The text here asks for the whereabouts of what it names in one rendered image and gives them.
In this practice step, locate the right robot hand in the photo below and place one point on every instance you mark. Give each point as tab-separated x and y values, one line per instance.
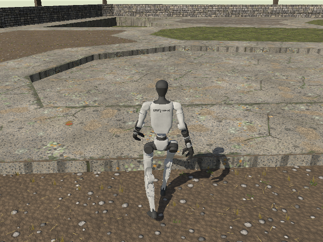
190	153

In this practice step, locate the robot right foot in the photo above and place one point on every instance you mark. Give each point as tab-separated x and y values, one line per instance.
162	191

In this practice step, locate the robot right forearm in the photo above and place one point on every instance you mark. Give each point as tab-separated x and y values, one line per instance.
186	137

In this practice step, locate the robot left forearm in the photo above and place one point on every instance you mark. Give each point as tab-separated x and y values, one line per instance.
136	129

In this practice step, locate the robot left upper arm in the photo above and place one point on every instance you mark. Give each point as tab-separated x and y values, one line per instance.
143	112

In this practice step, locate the left robot shin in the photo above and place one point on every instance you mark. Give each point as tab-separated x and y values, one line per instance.
150	193

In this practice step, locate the robot right upper arm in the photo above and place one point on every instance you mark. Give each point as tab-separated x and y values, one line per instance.
180	116

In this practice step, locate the left robot hand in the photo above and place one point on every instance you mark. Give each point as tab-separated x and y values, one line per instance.
136	138

